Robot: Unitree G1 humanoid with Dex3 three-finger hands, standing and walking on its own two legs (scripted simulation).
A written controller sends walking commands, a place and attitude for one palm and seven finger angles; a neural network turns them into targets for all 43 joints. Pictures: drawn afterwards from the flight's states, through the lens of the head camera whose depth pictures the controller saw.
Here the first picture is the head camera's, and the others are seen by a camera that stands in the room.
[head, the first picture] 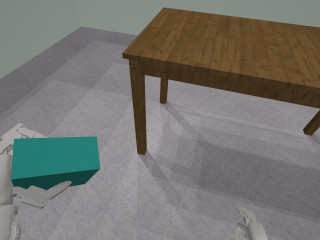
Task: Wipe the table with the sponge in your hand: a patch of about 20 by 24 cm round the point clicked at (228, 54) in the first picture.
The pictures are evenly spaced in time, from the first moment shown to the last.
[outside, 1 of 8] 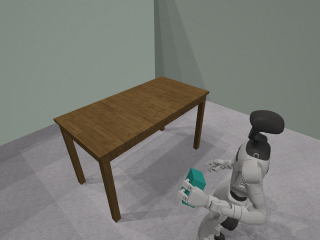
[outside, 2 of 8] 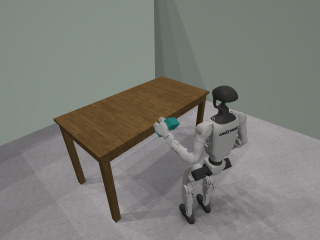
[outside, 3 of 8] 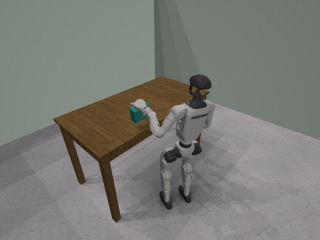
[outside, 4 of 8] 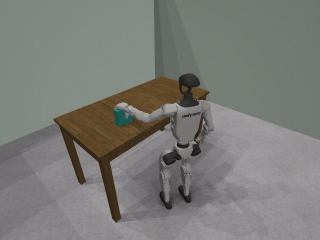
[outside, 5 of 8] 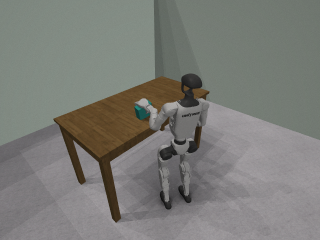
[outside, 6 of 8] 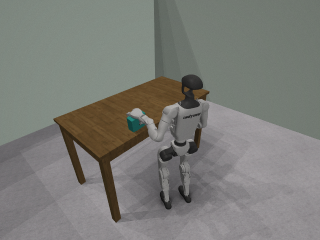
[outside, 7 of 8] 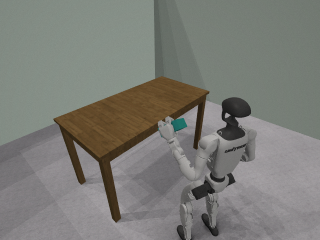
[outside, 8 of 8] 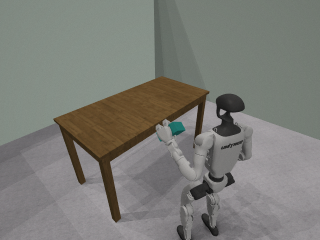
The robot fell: no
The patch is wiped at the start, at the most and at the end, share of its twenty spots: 0.00 1.00 1.00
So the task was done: yes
